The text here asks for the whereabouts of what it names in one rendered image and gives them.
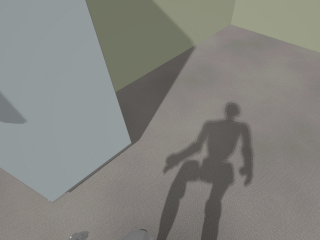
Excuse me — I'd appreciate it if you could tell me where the fridge door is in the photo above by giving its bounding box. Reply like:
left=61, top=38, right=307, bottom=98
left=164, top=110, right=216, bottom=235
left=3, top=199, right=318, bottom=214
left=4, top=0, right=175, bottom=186
left=0, top=0, right=131, bottom=202

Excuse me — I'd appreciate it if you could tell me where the left robot thigh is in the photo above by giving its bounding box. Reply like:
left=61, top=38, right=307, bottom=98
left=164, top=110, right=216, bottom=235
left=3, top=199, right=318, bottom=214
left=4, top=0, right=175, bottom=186
left=122, top=229, right=154, bottom=240

